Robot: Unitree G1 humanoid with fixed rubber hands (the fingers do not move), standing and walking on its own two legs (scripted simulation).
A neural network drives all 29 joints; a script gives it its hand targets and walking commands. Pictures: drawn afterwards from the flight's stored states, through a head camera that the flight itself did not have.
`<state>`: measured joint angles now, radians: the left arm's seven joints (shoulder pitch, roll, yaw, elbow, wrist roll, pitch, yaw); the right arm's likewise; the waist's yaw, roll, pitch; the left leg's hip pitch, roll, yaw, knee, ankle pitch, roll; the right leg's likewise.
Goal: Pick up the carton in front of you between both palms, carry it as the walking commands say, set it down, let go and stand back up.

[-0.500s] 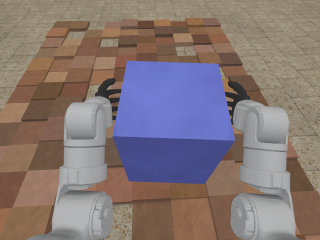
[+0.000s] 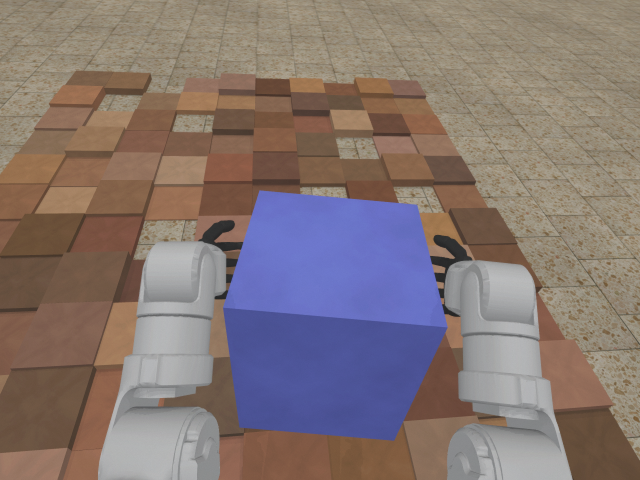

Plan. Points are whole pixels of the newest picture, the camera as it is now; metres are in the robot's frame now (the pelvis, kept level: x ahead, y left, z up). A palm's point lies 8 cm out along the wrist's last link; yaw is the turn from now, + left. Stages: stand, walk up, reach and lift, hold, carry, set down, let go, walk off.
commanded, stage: carry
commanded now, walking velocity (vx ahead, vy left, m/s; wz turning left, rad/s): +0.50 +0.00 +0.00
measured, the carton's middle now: (327, 317) +0.34 +0.00 +0.03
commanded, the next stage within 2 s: none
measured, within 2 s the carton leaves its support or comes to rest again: neither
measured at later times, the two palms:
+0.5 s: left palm (252, 130) +0.62 +0.12 +0.14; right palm (428, 134) +0.65 -0.17 +0.13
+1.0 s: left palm (259, 31) +0.94 +0.14 +0.18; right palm (401, 45) +0.92 -0.16 +0.18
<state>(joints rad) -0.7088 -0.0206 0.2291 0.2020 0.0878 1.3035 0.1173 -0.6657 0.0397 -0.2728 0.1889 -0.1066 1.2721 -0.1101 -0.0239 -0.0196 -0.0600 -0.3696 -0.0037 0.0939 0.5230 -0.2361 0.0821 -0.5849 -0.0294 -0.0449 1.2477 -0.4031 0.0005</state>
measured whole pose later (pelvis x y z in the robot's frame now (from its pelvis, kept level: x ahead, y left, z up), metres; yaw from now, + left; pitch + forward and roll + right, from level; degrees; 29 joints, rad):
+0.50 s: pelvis +0.29 -0.05 +0.02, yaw +2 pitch +4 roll +1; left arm -0.57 -0.02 0.17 0.00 0.03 1.17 0.13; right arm -0.60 0.00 -0.18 0.03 -0.05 1.18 -0.11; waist 0.04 0.00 -0.02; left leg -0.58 0.03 0.03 1.12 -0.43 0.03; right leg -0.37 0.00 -0.12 0.48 -0.18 -0.08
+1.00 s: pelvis +0.55 +0.00 +0.02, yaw +0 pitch +6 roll -1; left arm -0.88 0.03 0.27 0.16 0.05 1.38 0.14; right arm -0.83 0.00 -0.27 0.14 -0.05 1.35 -0.14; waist -0.05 -0.02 -0.04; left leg -0.29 0.01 0.14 0.45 -0.25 0.07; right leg -0.65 -0.05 -0.04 0.97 -0.32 0.00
